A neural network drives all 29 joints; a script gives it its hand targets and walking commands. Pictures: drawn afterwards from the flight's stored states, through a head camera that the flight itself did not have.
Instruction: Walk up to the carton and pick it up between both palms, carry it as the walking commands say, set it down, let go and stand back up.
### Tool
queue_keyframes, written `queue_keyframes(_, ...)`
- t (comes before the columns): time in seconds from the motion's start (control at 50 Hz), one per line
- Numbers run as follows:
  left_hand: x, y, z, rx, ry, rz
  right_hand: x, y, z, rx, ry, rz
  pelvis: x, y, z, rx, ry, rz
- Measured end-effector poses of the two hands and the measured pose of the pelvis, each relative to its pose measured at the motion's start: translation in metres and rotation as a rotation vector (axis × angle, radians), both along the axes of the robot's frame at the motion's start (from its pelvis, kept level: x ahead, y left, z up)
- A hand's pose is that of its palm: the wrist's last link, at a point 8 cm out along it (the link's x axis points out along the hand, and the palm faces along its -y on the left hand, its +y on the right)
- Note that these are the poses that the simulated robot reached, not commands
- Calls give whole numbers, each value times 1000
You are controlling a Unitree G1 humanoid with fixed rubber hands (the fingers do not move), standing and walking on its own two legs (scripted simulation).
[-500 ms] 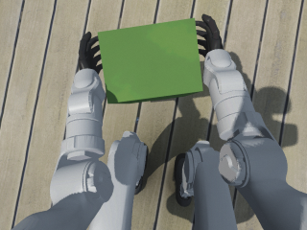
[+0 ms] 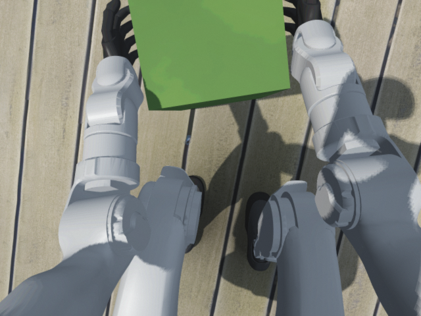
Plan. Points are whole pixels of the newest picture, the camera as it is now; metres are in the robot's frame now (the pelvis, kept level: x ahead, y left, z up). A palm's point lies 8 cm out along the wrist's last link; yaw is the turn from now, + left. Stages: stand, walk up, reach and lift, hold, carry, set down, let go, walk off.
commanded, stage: set down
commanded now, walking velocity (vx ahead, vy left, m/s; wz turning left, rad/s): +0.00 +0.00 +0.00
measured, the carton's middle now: (213, 63) +0.51 +0.06 -0.22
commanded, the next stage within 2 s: none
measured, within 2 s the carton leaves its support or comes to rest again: rests again in 0.88 s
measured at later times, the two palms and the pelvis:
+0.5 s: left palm (122, 56) +0.50 +0.21 -0.16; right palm (298, 29) +0.56 -0.07 -0.16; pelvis +0.00 +0.00 -0.02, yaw +0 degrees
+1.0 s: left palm (122, 57) +0.50 +0.21 -0.17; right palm (295, 32) +0.56 -0.07 -0.18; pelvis +0.00 +0.00 -0.03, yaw +0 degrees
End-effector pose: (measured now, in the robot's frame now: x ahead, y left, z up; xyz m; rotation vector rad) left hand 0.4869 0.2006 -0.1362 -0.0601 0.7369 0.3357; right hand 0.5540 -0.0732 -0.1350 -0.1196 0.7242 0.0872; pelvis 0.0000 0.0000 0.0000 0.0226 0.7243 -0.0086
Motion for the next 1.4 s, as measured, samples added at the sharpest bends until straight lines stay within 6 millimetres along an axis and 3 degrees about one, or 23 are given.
queue_keyframes(0.18,11,7,-11,17,-4,-9,5,6,-20,5,-8,7,3,1,-16,2,-16,0)
queue_keyframes(0.74,10,5,-29,15,41,-44,3,2,-40,3,14,13,1,0,-27,18,-37,-12)
queue_keyframes(1.4,13,12,-38,-8,34,-36,9,5,-46,33,5,37,6,-3,-28,29,-42,-12)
